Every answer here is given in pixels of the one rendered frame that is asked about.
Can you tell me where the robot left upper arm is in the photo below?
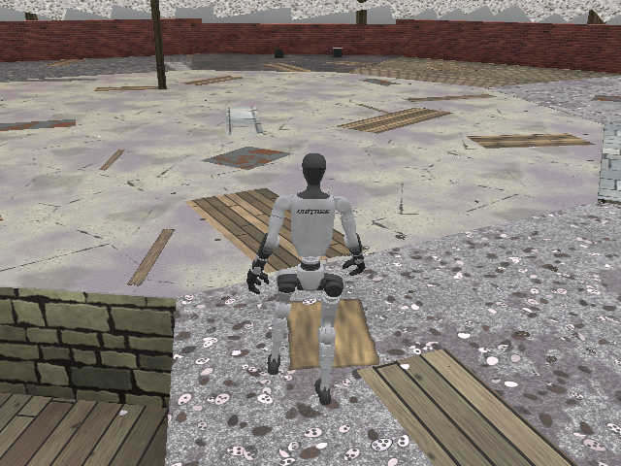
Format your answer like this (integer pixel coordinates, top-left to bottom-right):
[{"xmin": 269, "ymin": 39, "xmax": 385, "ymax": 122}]
[{"xmin": 264, "ymin": 194, "xmax": 293, "ymax": 249}]

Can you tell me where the humanoid robot torso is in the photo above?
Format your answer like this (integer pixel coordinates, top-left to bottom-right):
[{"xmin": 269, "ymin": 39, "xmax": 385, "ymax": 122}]
[{"xmin": 290, "ymin": 190, "xmax": 336, "ymax": 291}]

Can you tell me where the robot left forearm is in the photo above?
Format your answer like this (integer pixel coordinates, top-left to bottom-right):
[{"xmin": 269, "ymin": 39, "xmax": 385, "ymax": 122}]
[{"xmin": 250, "ymin": 233, "xmax": 273, "ymax": 275}]

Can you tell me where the right robot thigh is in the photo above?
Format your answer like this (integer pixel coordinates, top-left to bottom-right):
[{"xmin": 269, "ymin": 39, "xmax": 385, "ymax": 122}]
[{"xmin": 317, "ymin": 272, "xmax": 343, "ymax": 345}]

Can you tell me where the left robot hand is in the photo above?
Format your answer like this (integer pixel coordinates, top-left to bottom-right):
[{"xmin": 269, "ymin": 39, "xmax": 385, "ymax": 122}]
[{"xmin": 246, "ymin": 269, "xmax": 269, "ymax": 294}]

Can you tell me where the robot right upper arm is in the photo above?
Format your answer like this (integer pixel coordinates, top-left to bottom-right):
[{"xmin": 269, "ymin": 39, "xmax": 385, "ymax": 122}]
[{"xmin": 333, "ymin": 195, "xmax": 359, "ymax": 249}]

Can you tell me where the robot right forearm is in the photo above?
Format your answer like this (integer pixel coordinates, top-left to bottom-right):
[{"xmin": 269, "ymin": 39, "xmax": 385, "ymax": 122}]
[{"xmin": 349, "ymin": 233, "xmax": 364, "ymax": 264}]

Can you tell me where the right robot hand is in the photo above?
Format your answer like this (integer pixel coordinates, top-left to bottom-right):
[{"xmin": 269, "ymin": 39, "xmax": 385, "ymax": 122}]
[{"xmin": 343, "ymin": 259, "xmax": 366, "ymax": 276}]

